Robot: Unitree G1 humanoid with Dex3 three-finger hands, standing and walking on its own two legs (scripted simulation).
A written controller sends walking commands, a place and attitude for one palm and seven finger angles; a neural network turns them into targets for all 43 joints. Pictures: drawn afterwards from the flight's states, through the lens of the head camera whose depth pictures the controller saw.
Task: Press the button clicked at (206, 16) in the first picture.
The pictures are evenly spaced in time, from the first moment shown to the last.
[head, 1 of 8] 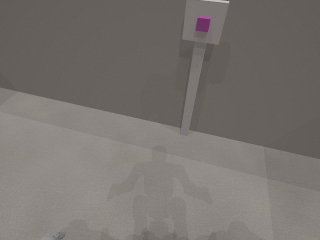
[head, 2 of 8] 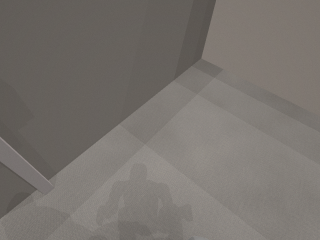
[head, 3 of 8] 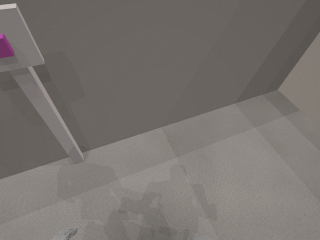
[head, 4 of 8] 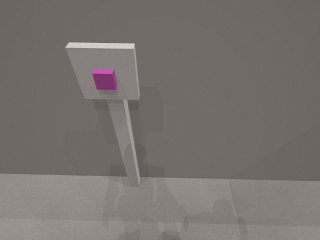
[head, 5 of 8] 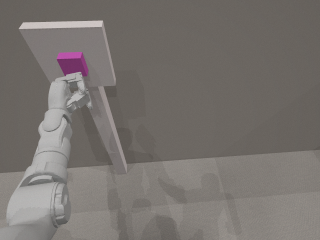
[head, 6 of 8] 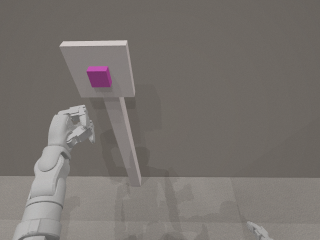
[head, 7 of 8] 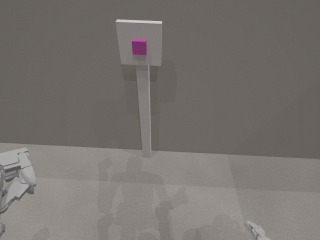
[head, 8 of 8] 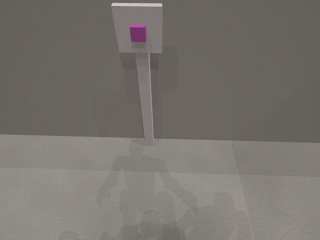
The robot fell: no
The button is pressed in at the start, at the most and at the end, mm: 0 13 0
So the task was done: yes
